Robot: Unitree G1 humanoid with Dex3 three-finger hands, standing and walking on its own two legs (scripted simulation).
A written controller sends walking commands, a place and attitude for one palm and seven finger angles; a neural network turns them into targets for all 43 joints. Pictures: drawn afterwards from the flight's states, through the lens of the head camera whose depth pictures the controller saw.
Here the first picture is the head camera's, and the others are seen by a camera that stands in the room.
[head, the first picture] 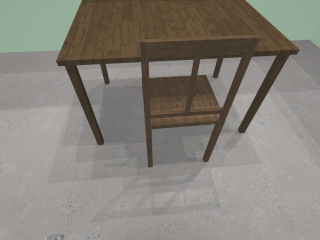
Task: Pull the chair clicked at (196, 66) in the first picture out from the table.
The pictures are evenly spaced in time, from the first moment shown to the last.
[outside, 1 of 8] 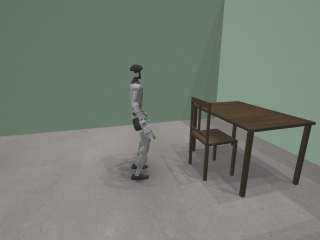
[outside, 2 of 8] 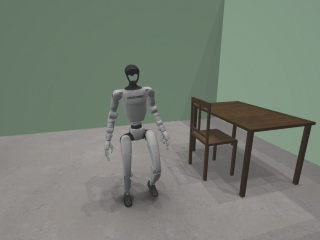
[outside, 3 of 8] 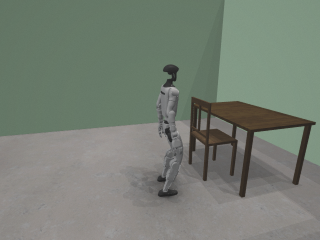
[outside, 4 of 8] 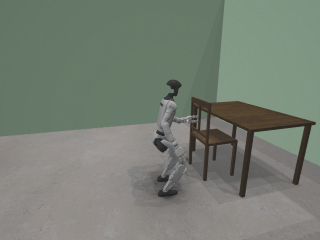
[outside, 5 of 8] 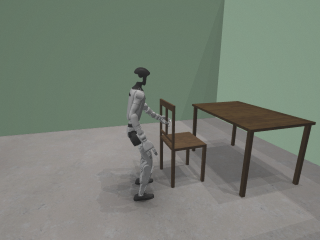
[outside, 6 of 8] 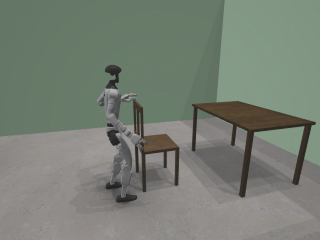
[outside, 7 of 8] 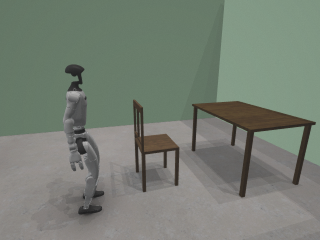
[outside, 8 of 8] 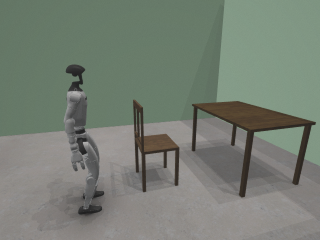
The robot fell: no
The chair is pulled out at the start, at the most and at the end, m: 0.00 0.72 0.72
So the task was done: yes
